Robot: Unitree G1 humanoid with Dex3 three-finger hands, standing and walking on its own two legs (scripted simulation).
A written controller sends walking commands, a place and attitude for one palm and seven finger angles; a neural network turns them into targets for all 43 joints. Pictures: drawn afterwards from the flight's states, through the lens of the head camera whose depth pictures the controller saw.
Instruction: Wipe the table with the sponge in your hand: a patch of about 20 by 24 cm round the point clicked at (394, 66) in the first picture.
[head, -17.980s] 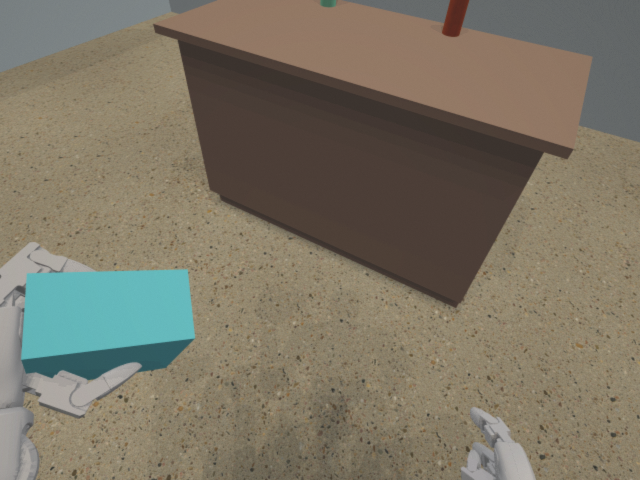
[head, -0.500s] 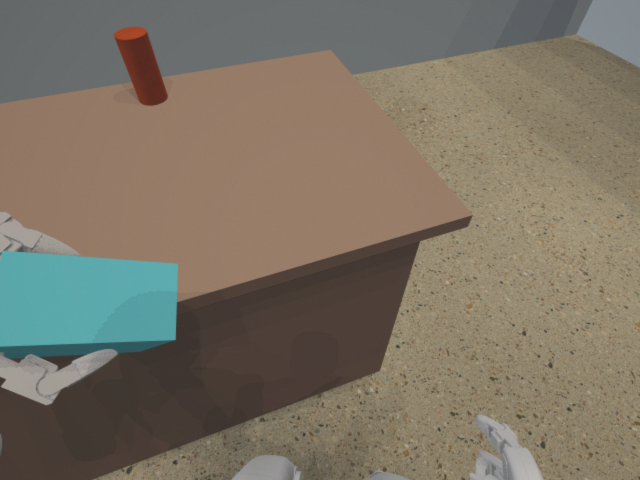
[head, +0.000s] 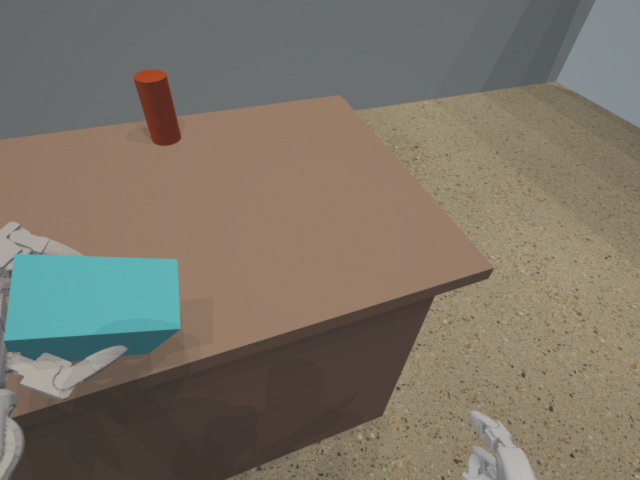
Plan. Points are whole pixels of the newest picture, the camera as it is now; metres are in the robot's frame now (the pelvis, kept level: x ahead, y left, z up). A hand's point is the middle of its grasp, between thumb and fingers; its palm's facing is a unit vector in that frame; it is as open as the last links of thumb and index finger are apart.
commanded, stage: come to a stop and stand still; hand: left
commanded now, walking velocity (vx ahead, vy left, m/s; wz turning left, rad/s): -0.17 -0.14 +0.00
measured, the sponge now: (118, 312) +0.24 +0.22 +0.15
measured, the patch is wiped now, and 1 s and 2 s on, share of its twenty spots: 0.00 0.00 0.00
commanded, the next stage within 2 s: none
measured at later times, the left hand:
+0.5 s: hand (61, 296) +0.23 +0.25 +0.18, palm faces +0.36 -0.85 -0.39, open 10.9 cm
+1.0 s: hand out of the picture +0.19 +0.32 +0.17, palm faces +0.41 -0.83 -0.37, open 10.9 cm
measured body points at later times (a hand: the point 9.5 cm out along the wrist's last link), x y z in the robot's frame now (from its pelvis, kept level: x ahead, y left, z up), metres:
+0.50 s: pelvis +0.01 +0.02 +0.01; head +0.04 +0.03 +0.46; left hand +0.21 +0.30 +0.20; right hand +0.20 -0.19 -0.06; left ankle +0.05 +0.13 -0.73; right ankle +0.01 -0.08 -0.73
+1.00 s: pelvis -0.03 +0.06 +0.01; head -0.02 +0.09 +0.46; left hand +0.17 +0.36 +0.19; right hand +0.14 -0.17 -0.05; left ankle +0.05 +0.13 -0.72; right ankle +0.01 -0.08 -0.72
